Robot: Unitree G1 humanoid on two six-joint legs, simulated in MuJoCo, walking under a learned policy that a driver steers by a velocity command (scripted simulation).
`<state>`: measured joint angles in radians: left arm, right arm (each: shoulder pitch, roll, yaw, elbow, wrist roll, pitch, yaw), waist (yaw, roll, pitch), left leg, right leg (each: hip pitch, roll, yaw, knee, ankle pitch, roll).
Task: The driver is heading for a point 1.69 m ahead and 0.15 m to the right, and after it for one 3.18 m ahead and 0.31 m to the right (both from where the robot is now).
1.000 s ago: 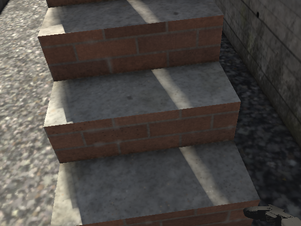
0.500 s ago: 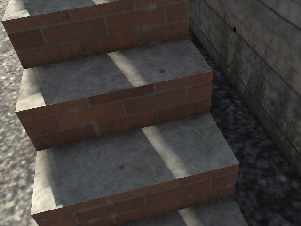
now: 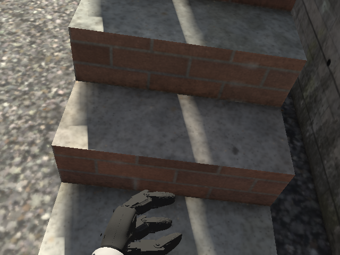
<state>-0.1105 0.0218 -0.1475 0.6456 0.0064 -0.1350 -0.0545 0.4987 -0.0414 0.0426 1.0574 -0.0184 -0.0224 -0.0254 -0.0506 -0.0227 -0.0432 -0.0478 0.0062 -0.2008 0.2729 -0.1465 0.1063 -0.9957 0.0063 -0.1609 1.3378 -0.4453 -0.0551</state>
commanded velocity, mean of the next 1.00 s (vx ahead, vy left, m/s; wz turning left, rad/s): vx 0.50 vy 0.00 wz -0.19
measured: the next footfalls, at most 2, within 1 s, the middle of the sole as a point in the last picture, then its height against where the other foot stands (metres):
left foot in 0.42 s outside the picture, level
right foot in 0.76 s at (203, 235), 0.19 m higher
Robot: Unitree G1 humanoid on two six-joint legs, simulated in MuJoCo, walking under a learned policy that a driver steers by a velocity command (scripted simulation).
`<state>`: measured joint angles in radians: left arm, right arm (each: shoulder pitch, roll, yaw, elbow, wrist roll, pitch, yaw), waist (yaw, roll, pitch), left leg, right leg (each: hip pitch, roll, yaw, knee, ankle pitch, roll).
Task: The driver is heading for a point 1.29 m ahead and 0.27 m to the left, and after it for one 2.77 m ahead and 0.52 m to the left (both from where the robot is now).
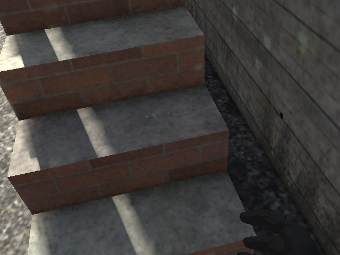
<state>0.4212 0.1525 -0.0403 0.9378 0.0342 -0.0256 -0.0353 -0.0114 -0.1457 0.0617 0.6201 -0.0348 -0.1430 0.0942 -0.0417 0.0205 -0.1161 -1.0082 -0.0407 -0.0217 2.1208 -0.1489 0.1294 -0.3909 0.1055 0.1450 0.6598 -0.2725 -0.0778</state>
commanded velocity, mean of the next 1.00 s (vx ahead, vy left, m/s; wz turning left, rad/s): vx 0.50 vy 0.00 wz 0.29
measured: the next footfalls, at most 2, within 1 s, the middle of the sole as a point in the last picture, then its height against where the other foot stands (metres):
left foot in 0.40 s outside the picture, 0.19 m higher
right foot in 0.82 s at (165, 214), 0.19 m higher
